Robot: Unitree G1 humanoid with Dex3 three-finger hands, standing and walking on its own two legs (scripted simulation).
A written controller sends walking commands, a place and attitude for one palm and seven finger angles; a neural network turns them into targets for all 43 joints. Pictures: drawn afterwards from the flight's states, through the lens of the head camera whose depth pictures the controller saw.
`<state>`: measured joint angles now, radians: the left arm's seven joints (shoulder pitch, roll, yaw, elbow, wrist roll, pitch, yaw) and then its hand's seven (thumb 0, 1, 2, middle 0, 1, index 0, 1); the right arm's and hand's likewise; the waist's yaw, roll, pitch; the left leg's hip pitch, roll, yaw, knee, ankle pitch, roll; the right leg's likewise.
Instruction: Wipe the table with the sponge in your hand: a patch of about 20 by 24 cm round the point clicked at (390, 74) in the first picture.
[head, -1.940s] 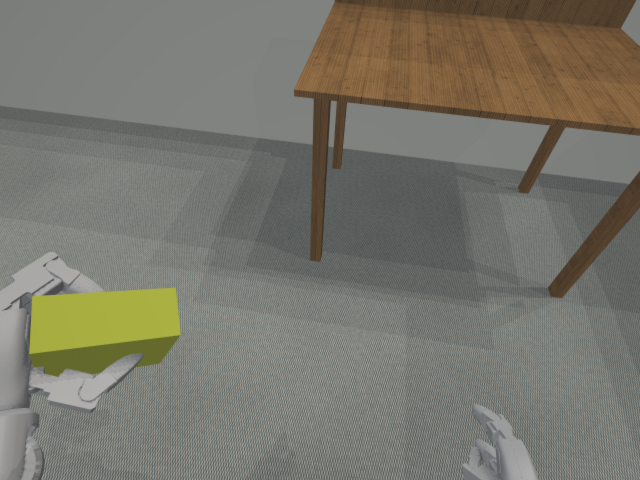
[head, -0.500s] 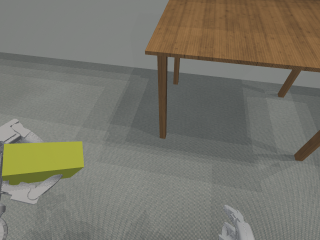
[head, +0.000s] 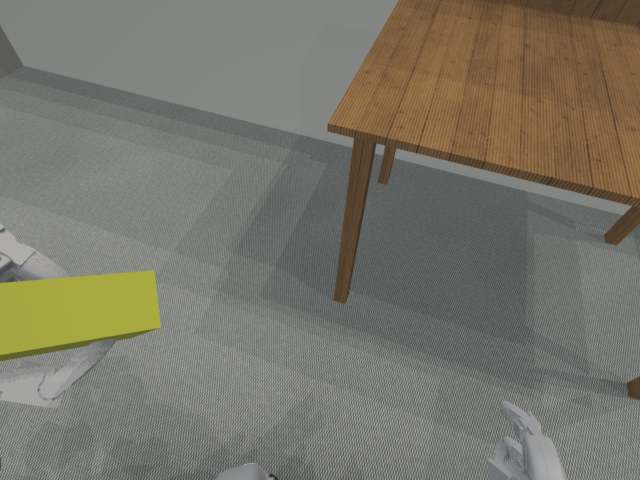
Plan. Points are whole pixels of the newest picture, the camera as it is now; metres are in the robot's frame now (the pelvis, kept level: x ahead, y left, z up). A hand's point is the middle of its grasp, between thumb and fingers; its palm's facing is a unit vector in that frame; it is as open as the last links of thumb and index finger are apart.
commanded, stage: turn to face it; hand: left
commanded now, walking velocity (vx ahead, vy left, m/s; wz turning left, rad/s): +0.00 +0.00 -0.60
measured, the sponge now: (94, 314) +0.22 +0.21 +0.17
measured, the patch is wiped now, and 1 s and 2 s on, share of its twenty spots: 0.00 0.00 0.00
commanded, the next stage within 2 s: take the last steps up to it in 1.26 s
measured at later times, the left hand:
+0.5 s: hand (218, 266) +0.28 +0.12 +0.17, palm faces +0.26 -0.87 -0.42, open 9.1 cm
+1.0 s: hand (278, 300) +0.24 +0.06 +0.18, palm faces +0.03 -0.91 -0.42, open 9.1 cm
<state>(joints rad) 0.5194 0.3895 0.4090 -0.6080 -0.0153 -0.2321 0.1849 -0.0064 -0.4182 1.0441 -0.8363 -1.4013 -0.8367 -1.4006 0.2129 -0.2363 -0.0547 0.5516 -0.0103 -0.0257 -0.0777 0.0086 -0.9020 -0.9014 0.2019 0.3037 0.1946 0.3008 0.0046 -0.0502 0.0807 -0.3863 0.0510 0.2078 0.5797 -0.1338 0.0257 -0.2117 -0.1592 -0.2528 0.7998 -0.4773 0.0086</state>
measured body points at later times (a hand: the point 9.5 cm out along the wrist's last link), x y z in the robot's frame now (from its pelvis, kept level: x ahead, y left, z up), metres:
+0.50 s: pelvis +0.01 -0.07 +0.01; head +0.05 -0.10 +0.45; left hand +0.26 +0.17 +0.19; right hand +0.17 -0.32 -0.09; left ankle +0.03 +0.09 -0.66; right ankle +0.05 -0.15 -0.72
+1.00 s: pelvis -0.05 -0.07 +0.01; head -0.05 -0.08 +0.46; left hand +0.23 +0.11 +0.21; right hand +0.00 -0.33 -0.08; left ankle +0.01 +0.07 -0.72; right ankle -0.06 -0.17 -0.67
